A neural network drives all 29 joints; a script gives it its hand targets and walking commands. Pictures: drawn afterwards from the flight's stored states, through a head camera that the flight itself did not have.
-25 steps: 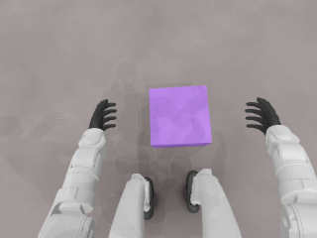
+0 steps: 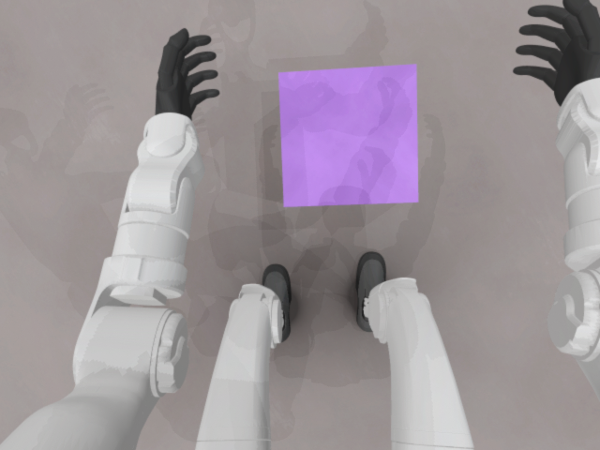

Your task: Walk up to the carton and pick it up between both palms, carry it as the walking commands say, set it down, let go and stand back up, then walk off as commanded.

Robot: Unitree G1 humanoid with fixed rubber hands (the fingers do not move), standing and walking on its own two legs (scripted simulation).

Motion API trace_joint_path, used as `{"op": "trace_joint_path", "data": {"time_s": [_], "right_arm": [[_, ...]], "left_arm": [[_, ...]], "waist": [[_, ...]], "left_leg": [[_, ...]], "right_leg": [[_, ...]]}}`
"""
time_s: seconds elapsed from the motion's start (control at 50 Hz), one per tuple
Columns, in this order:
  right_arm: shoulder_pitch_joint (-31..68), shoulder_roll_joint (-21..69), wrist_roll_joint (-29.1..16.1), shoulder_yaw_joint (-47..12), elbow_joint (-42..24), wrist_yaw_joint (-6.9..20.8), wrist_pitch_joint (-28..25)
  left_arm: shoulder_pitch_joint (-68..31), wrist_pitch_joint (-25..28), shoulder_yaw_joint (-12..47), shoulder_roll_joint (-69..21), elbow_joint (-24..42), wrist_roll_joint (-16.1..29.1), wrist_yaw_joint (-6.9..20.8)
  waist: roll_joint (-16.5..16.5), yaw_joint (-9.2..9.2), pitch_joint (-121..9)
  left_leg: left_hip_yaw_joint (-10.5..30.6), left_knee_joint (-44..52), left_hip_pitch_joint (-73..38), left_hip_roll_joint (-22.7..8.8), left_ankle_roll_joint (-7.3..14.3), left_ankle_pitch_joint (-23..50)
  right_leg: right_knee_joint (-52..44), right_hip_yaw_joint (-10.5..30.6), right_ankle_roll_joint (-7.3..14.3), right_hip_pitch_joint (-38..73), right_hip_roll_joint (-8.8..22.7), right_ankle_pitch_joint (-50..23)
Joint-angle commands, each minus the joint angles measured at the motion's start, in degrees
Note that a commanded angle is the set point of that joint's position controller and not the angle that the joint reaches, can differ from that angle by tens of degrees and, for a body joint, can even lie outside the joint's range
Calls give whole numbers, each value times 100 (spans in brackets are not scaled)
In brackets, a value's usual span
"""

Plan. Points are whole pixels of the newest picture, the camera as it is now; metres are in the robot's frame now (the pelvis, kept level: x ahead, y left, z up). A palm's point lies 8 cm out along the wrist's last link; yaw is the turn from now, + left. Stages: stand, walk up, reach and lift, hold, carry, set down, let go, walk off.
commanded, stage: reach and lift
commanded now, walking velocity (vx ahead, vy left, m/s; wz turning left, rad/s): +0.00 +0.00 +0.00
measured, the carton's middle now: (345, 144) +0.51 -0.05 -0.56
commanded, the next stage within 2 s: none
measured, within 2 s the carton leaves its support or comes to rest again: neither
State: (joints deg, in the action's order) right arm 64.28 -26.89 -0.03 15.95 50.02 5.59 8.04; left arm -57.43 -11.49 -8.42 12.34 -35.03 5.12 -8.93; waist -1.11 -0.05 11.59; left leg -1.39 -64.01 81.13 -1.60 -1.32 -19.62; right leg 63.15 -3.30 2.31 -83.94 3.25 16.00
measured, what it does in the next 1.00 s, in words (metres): lowers itself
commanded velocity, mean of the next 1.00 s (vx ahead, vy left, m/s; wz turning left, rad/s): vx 0.00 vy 0.00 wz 0.00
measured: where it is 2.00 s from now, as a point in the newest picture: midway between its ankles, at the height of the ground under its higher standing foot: (322, 311)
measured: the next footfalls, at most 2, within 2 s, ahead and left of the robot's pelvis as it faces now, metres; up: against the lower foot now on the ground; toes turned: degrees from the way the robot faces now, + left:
none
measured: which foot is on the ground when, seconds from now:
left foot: down 0.00-1.00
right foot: down 0.00-1.00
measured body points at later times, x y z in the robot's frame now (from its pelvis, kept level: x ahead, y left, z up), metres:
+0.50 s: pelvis -0.04 +0.00 -0.11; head +0.32 -0.03 +0.16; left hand +0.49 +0.18 -0.26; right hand +0.50 -0.27 -0.26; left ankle +0.08 +0.13 -0.62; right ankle +0.10 -0.11 -0.62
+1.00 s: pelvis -0.05 -0.01 -0.23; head +0.32 -0.04 +0.01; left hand +0.50 +0.17 -0.39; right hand +0.50 -0.27 -0.41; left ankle +0.07 +0.13 -0.62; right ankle +0.10 -0.11 -0.62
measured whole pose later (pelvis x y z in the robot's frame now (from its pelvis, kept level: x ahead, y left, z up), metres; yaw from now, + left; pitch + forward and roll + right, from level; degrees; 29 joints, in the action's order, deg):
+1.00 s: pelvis -0.05 -0.01 -0.23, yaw +1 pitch +32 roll +4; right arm 83.6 -32.9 -8.2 7.0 62.1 0.7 12.1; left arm -75.0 -14.2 -10.0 19.1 -44.4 15.9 -10.1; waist -1.1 -0.6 26.7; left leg -1.2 -114.4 115.3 -1.8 -1.9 -31.1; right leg 113.6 -0.9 5.0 -120.5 4.6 25.7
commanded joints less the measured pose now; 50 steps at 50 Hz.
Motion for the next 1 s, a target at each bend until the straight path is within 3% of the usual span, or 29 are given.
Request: {"op": "trace_joint_path", "data": {"time_s": [0.0, 0.04, 0.1, 0.18, 0.2, 0.26, 0.32, 0.34, 0.38, 0.4, 0.44, 0.46, 0.52, 0.54, 0.56, 0.58, 0.6, 0.62, 0.64, 0.68, 0.72, 0.74, 0.76, 0.82, 0.86, 0.9, 0.94, 0.96, 0.98], "right_arm": [[2326, -1463, -767, 366, -722, 140, -90], [2789, -1638, -817, 291, -991, 124, -110], [2331, -1354, -608, 425, -351, 123, -236], [2789, -1621, -589, 429, -645, -3, -292], [2908, -1517, -730, 274, -637, -57, -267], [2962, -1548, -728, 181, -431, -108, -186], [3088, -1606, -746, 10, 3, -93, -30], [3301, -1593, -796, -103, -346, -75, -40], [3016, -1439, -939, -245, 108, -124, 11], [3321, -1668, -929, -195, -874, -221, 38], [3686, -1622, -1096, -370, -924, -273, 197], [3402, -1578, -1008, -328, -94, -253, 252], [3907, -2123, -1332, -233, -1621, -453, 365], [4006, -2281, -1199, -235, -1641, -489, 419], [4364, -2268, -1508, -432, -1884, -539, 550], [4338, -2361, -1332, -394, -787, -507, 615], [4578, -2265, -1491, -614, -1539, -560, 697], [4581, -2379, -1548, -506, -739, -533, 837], [4916, -2411, -1696, -743, -2750, -581, 839], [4684, -2273, -1653, -731, -2462, -653, 787], [4558, -2588, -1379, -484, -2288, -760, 832], [4171, -2398, -1396, -460, -1882, -735, 815], [3900, -2217, -1251, -463, -1258, -696, 794], [3507, -1773, -959, -505, 1315, -510, 565], [3833, -1552, -919, -719, 921, -381, 347], [4162, -1634, -1279, -895, -699, -486, -13], [3997, -1758, -1049, -840, 538, -530, -208], [4241, -1574, -1306, -1044, -271, -522, -251], [3840, -1426, -1232, -1129, 1284, -506, -188]], "left_arm": [[-1791, 28, -915, 1057, 682, 74, -140], [-2472, 70, -1144, 1360, 1315, 102, -136], [-2285, 174, -798, 1120, 530, 148, -33], [-2403, 196, -910, 1287, 247, 246, -24], [-2358, 229, -959, 1516, 69, 158, 34], [-2762, 167, -738, 1349, 208, 393, -5], [-2914, 52, -897, 1765, -312, 269, -5], [-2962, 27, -728, 1523, -56, 506, -21], [-3262, 19, -707, 1640, 323, 521, -94], [-3311, 39, -575, 1774, 1049, 574, -126], [-3498, -96, -596, 1883, 943, 632, -127], [-3555, -144, -630, 1915, 447, 592, -166], [-3820, -260, -346, 2113, 1580, 806, -326], [-4260, -336, -351, 2147, 2025, 996, -361], [-4280, -435, -142, 2238, 2029, 1108, -410], [-4208, -544, -240, 2176, 855, 1070, -343], [-4625, -618, -169, 2104, 1631, 1293, -407], [-4662, -765, 82, 1934, 1162, 1319, -418], [-4692, -741, -1, 1951, 3173, 1453, -534], [-4483, -792, 181, 1874, 2135, 1302, -526], [-4652, -763, 217, 1944, 2612, 1396, -527], [-4176, -725, 14, 1971, 2006, 1276, -507], [-4063, -743, 45, 1710, 1251, 1312, -482], [-3767, -376, -224, 1538, -1171, 831, -226], [-4004, -173, -238, 1250, -664, 729, -56], [-3999, 128, -265, 1484, 275, 825, -59], [-3466, 300, -364, 1521, -1254, 784, -8], [-3724, 353, -419, 1659, -471, 769, -2], [-3606, 341, -374, 1620, -1801, 767, 86]], "waist": [[512, 132, -9038], [569, 340, -9335], [553, -151, -8143], [820, -153, -8438], [745, 65, -8125], [677, -223, -8365], [454, 0, -7468], [955, -152, -7965], [661, -82, -8264], [636, -167, -9361], [582, 158, -9105], [745, -42, -8565], [153, -26, -10693], [436, -318, -11187], [13, 13, -11472], [282, -261, -9948], [362, -226, -11115], [-101, -359, -10106], [290, -223, -12630], [282, -196, -11396], [110, -396, -11589], [2, -152, -10830], [285, -370, -10010], [51, -189, -6029], [264, -187, -6342], [261, 65, -8543], [481, 66, -6992], [641, 314, -7692], [501, 264, -6307]], "left_leg": [[15, 221, -2379, 710, 29, 1753], [-78, 62, -2117, 777, 46, 1667], [-115, -205, -948, 716, 38, 1217], [-186, -725, -43, 812, 95, 853], [-283, -700, 273, 778, 110, 415], [-214, -1209, 450, 788, 87, 242], [-231, -1463, 751, 779, 68, -336], [-155, -1645, 714, 735, 104, -182], [-281, -2119, 1131, 786, 51, -162], [-294, -2182, 394, 818, 63, 311], [-287, -2416, 522, 811, 83, 46], [-231, -2522, 1042, 694, 98, -350], [-344, -2830, -610, 753, 60, 250], [-280, -3100, -712, 753, 23, 318], [-314, -3072, -1282, 762, 79, 257], [-310, -3257, -484, 674, 69, -550], [-249, -3321, -1218, 677, 67, -189], [-291, -3473, -942, 562, -4, -530], [-387, -3483, -2233, 780, -2, 955], [-340, -3648, -1223, 700, 28, 664], [-357, -3855, -1369, 651, -25, 736], [-425, -3906, -961, 679, -14, 554], [-279, -3861, -545, 585, 44, 240], [-362, -3957, 1543, 533, 74, -1147], [-296, -4114, 1409, 523, 53, -886], [-368, -4469, 679, 650, 60, 455], [-402, -4700, 2077, 587, 39, -340], [-426, -4688, 1685, 552, 118, -125], [-477, -4779, 2557, 460, 31, -730]], "right_leg": [[228, 577, -154, 5309, -541, -2945], [351, 674, -102, 5513, -494, -2857], [581, 675, -113, 4754, -477, -2741], [1038, 892, -118, 5036, -440, -2874], [1026, 956, -153, 4896, -424, -2239], [1517, 915, -168, 4468, -443, -1845], [1670, 849, -105, 3134, -476, -650], [1831, 818, -134, 3439, -476, -807], [2245, 1000, -33, 3477, -515, -936], [2336, 820, -76, 3838, -544, -1466], [2477, 996, -69, 3614, -536, -791], [2564, 918, -116, 3105, -531, -404], [2917, 609, -53, 3490, -584, -869], [3188, 388, -20, 3578, -602, -982], [3226, 376, -26, 3348, -592, -699], [3273, 418, -70, 2767, -533, 230], [3349, 484, -58, 3531, -519, -163], [3490, 333, 45, 2585, -499, 359], [3488, 359, 17, 4444, -609, -1451], [3878, 437, 23, 3950, -545, -1646], [3958, 350, 72, 3537, -533, -1368], [4027, 342, 73, 3121, -532, -1146], [3978, 388, 43, 2754, -465, -720], [3886, 554, 67, 399, -358, 904], [4034, 585, 64, 659, -323, 706], [4415, 687, 12, 2069, -393, -1164], [4662, 647, -96, 1120, -268, -488], [4591, 744, -116, 1703, -293, -705], [4631, 878, -70, 1302, -246, -233]]}}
